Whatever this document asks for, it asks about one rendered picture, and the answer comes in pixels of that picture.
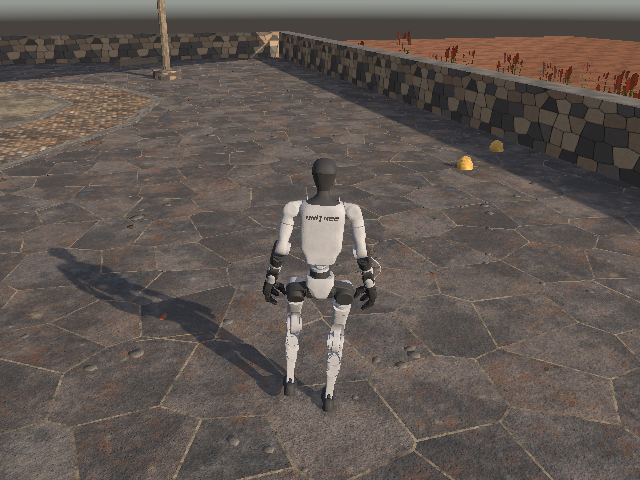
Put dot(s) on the robot right forearm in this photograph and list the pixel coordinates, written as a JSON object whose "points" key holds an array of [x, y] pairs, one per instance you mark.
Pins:
{"points": [[366, 269]]}

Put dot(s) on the left robot hand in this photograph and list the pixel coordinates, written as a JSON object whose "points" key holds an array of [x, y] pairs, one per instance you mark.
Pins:
{"points": [[268, 288]]}

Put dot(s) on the robot left forearm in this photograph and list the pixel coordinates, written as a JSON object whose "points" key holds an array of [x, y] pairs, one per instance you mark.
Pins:
{"points": [[275, 265]]}

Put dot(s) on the right robot upper arm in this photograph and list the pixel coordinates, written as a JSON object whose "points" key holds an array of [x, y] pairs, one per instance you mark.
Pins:
{"points": [[353, 212]]}

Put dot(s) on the robot head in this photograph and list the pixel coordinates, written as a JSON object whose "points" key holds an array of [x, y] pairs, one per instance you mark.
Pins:
{"points": [[324, 171]]}

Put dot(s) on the left robot upper arm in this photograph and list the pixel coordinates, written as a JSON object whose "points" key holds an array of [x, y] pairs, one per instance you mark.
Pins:
{"points": [[290, 210]]}

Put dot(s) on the right robot hand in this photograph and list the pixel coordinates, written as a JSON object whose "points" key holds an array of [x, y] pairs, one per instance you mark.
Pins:
{"points": [[370, 293]]}

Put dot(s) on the left robot shin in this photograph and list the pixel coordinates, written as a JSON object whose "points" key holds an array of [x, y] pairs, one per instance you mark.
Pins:
{"points": [[291, 350]]}

